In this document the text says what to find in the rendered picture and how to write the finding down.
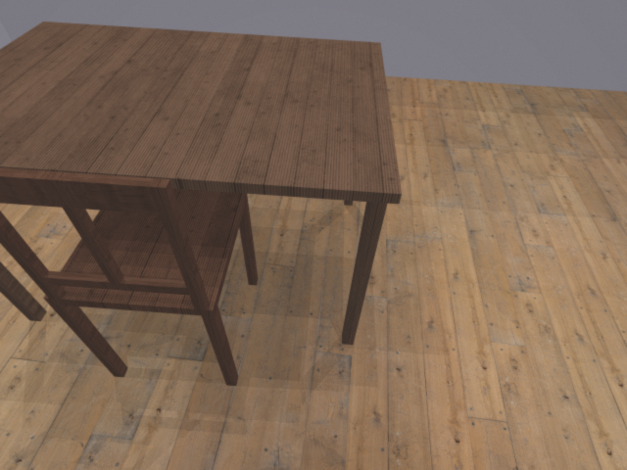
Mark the table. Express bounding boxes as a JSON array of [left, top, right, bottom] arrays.
[[0, 22, 402, 345]]

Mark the chair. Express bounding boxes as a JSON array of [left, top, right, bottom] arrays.
[[0, 167, 258, 386]]

